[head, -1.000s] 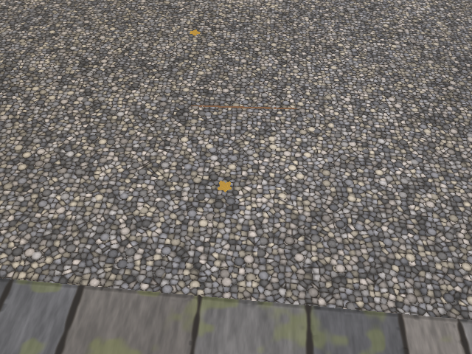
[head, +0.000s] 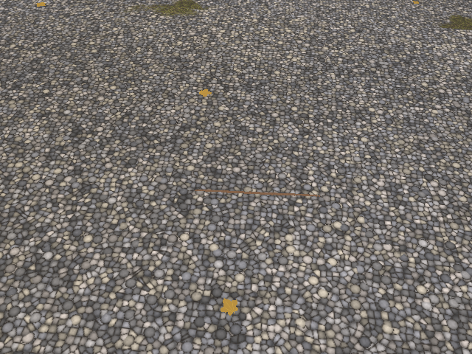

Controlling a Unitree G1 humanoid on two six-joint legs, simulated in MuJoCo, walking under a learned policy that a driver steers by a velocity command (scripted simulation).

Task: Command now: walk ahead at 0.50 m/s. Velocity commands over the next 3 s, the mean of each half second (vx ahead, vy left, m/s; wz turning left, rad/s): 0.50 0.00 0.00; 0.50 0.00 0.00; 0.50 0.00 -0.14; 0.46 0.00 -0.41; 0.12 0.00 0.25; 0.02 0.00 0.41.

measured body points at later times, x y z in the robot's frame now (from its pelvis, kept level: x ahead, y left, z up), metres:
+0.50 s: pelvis +0.30 -0.03 -0.10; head +0.31 -0.03 +0.35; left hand +0.56 +0.17 -0.17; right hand +0.19 -0.28 -0.23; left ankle +0.06 +0.13 -0.72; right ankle +0.44 -0.12 -0.84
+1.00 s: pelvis +0.59 -0.03 -0.19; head +0.62 -0.02 +0.26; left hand +0.54 +0.24 -0.33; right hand +0.84 -0.24 -0.25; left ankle +0.73 +0.07 -0.91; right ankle +0.42 -0.13 -0.91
